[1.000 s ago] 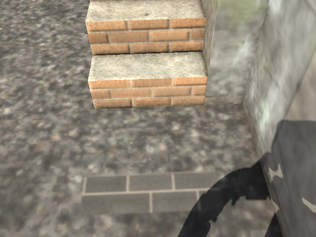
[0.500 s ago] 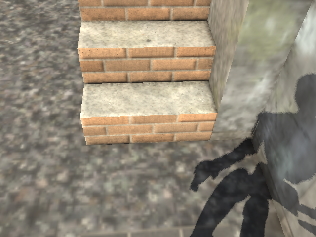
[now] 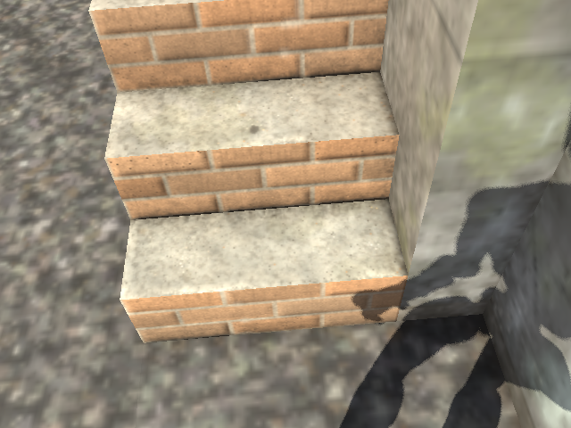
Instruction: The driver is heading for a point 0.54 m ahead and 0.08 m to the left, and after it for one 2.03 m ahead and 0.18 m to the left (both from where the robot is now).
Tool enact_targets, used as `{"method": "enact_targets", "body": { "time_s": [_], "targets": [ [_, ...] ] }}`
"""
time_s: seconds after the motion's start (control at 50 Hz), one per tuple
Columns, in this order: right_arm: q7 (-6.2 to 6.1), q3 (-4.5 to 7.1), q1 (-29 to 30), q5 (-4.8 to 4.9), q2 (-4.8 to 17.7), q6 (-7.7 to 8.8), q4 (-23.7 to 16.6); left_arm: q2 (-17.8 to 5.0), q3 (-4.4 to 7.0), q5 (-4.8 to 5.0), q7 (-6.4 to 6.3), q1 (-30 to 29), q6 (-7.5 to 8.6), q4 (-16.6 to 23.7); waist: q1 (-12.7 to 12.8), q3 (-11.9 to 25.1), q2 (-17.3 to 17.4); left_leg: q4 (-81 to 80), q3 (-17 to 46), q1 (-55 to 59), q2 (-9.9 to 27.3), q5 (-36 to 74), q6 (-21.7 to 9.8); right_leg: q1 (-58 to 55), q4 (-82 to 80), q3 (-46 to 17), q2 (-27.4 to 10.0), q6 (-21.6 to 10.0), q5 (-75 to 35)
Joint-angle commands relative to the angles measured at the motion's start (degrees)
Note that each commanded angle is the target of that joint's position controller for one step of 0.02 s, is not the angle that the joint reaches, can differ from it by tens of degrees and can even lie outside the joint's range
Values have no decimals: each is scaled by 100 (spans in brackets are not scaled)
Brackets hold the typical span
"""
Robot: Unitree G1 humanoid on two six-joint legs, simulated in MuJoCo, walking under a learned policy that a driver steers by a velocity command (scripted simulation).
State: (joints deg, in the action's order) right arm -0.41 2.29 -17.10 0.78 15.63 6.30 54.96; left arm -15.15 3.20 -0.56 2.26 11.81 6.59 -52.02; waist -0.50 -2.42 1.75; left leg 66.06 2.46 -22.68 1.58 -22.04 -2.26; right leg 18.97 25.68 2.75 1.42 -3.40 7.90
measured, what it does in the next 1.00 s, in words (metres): walks ahead: left foot, then right foot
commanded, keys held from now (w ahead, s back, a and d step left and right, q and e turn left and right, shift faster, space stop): w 0.50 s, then no key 0.50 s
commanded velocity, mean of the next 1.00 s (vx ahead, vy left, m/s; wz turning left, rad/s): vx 0.35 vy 0.00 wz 0.00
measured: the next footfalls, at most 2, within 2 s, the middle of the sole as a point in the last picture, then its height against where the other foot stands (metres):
left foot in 0.42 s outside the picture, level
right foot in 0.82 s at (328, 416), level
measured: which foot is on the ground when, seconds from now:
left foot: up 0.00-0.40, down 0.42-1.00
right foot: down 0.00-0.42, up 0.44-0.80, down 0.82-1.00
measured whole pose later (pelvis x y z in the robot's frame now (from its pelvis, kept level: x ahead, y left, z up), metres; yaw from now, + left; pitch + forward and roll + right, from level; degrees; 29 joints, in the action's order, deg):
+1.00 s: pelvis +0.43 +0.09 +0.00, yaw +1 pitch +0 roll +1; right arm 0.7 -0.2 -7.3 -0.3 12.2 0.4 57.9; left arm -11.2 -1.6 -1.8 -1.9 10.6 1.6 -58.9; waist 0.6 -1.5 2.1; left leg 22.0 -2.8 -8.3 -4.5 -14.0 -4.2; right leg 14.7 26.4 0.3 -2.2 1.0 11.8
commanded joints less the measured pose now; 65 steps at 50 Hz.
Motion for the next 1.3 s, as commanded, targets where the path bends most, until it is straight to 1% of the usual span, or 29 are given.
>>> {"method": "enact_targets", "body": {
  "time_s": [0.02, 0.08, 0.2, 0.26, 0.3, 0.36, 0.4, 0.42, 0.44, 0.46, 0.48, 0.5, 0.52, 0.54, 0.6, 0.64, 0.68, 0.72, 0.74, 0.78, 0.82, 0.84, 0.86, 0.88, 0.9, 0.98, 1.0, 1.12, 1.3],
  "targets": [
    [-61, 123, -97, -17, 434, 0, -339, -794, 146, -69, -36, 60, 112, 128, -119, 435, -476, -154, 365, -1041, 706, 641, 5, -1092, -1760, -1988, -1675, -946, -204],
    [-54, 112, 401, -19, 323, -41, -517, -902, 150, 65, -118, 431, 96, -67, -38, 111, -486, -726, 234, -1660, 736, 1427, 179, -1110, -2018, -1476, -1609, -971, -544],
    [123, 100, 1492, -65, 264, 60, -864, -1003, 56, 56, -276, 1015, -121, -284, 210, -62, -685, -2457, -129, -1716, 440, 3298, 299, -1236, -2006, -640, -1256, -624, -867],
    [168, 65, 2061, -13, 252, 92, -1059, -1073, 50, 95, -260, 1192, -109, -389, 346, -266, -703, -3095, -247, -1491, 267, 3368, 280, -1452, -2032, -528, -1364, -590, -872],
    [210, 7, 2475, -51, 214, 123, -1220, -1085, 47, 50, -299, 1324, -118, -476, 464, -431, -593, -3659, -335, -1438, 126, 3294, 247, -1734, -1962, -435, -1401, -528, -992],
    [316, 29, 2436, 40, 461, 98, -1379, -1082, 51, 54, -300, 1194, -174, -484, 304, -283, -1038, -3898, -238, -1146, 9, 2576, -35, -2286, -1430, -479, -1649, -406, -1813],
    [320, 198, 1462, -22, 875, 87, -1145, -1076, 37, 20, -358, 882, -235, -376, -243, 336, -1103, -4003, -388, 28, -264, 2219, -327, -2442, -277, -373, -1518, -222, -3609],
    [273, 324, 555, -38, 1076, 107, -856, -1069, -5, 6, -412, 864, -251, -333, -704, 805, -959, -4015, -374, 1237, -238, 2731, -532, -1948, 976, -235, -1244, -28, -4042],
    [220, 422, -327, -159, 1527, 76, -603, -794, -126, -204, -419, 1351, -201, -138, -643, 1986, 111, -3264, 815, 3518, 886, 4277, -843, -355, 2842, -96, -915, 108, -2005],
    [275, 458, -592, -133, 1714, 15, -426, 15, -385, -191, -271, 2293, -80, -302, -173, 2951, 1967, -3831, 3220, 5365, 2017, 3423, -1918, 1880, 4908, -283, 107, 380, 2671],
    [236, 340, -500, -114, 1200, -11, -522, -752, -209, -4, -230, 1755, 58, -377, -507, 2760, 1106, -4450, 3442, 4822, 1783, 2099, -1700, 2330, 5666, -915, -174, 235, 2514],
    [172, 281, 88, -68, 1003, -4, -617, -1019, -138, 110, -227, 857, 130, -125, -510, 1766, 671, -4673, 2504, 3868, 1578, 1910, -1400, 2741, 5638, -726, -490, 114, 1872],
    [141, 196, 666, -77, 861, -6, -702, -996, -132, 45, -297, 471, 103, -56, -282, 1233, 35, -4878, 1907, 2719, 1464, 3031, -1289, 2365, 5397, -588, -744, 169, 1359],
    [116, 137, 926, -130, 733, 23, -681, -939, -113, -49, -371, 440, 23, -66, 12, 971, -157, -5045, 1522, 1809, 1390, 4010, -1292, 1817, 5088, -603, -884, 278, 1187],
    [186, -24, 1600, -331, 404, 81, -580, -294, -226, -89, -497, 1018, -268, -170, 657, 896, 52, -4978, 113, 314, 856, 6046, -1188, 244, 3791, -601, -903, 524, 1119],
    [172, 9, 1784, -317, 589, 69, -614, -185, -315, -104, -566, 784, -307, -81, 614, 795, 244, -4953, -349, 49, 608, 6616, -1134, -138, 2513, -251, -608, 699, 948],
    [129, 30, 1627, -289, 675, -31, -599, -102, -394, -113, -575, 565, -367, -95, 409, 1092, 219, -4875, -200, 534, 771, 6213, -1101, -236, 1812, -280, -588, 738, 444],
    [88, 7, 1507, -251, 633, -152, -564, -211, -387, -80, -555, 436, -465, -129, 301, 1220, 269, -4915, 50, 776, 956, 5147, -1054, -384, 1397, -422, -663, 694, 134],
    [103, -34, 1431, -273, 507, -223, -524, -210, -392, -80, -571, 757, -566, -338, 313, 1262, 474, -4970, 129, 559, 985, 3995, -1105, -781, 1450, -316, -596, 682, 119],
    [123, -127, 1462, -175, 275, -315, -510, -381, -347, -169, -596, 335, -620, -270, 291, 720, 337, -5048, 269, 250, 706, 1438, -829, -1011, 551, -355, -580, 515, 43],
    [133, -174, 1012, -156, 175, -315, -260, -599, -333, -288, -648, -159, -556, -82, 83, 96, -126, -4878, 357, 201, 331, 338, -367, -1052, -342, -869, -980, 314, -844],
    [154, -144, 224, -228, 154, -309, -84, -880, -275, -253, -657, -318, -538, -142, -495, 94, -815, -4925, 213, 378, 66, 502, -154, -948, -48, -977, -1103, -10, -1589],
    [119, -151, 246, -254, 235, -377, 47, -505, -299, -137, -584, -262, -568, -315, -320, 211, -757, -4958, 50, 981, 60, 1030, -12, -564, -41, -814, -917, -16, -1010],
    [94, -96, 617, -172, 467, -424, 57, -287, -347, -134, -522, -38, -554, -354, 4, 167, -399, -4812, -13, 1015, -20, 1378, -26, -601, -167, -724, -766, 135, -721],
    [97, -137, 754, -119, 265, -463, 25, -160, -377, -150, -476, 6, -517, -462, -16, 319, -548, -4749, -57, 1181, 15, 1712, -71, -701, -200, -684, -715, 235, -734],
    [90, -79, 852, -107, 384, -600, 134, -204, -384, -117, -399, -87, -405, -524, 18, 663, -497, -4614, 17, 1605, 78, 2773, -101, -942, -126, -619, -690, 259, -1412],
    [57, -64, 807, -53, 408, -612, 222, -226, -386, -136, -394, -169, -400, -495, -12, 701, -547, -4704, 59, 1659, 134, 2852, -88, -1006, -146, -618, -671, 314, -1373],
    [-28, -6, 711, -63, 368, -837, 428, -282, -392, -134, -360, -171, -367, -556, 25, 690, -319, -4747, 60, 1826, 66, 3266, -135, -1094, -203, -559, -689, 303, -1560],
    [-50, 30, 575, -88, 459, -893, 579, -331, -376, -130, -413, -318, -443, -571, 6, 447, -165, -4882, 101, 1700, 78, 2928, -99, -1081, -435, -517, -659, 336, -1021]
  ]
}}
Keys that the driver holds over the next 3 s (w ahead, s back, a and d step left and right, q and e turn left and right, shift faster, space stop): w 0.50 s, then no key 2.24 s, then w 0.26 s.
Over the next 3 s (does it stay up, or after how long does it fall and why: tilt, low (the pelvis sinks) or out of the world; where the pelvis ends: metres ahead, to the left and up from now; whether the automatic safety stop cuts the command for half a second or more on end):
stays up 0.46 0.13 0.00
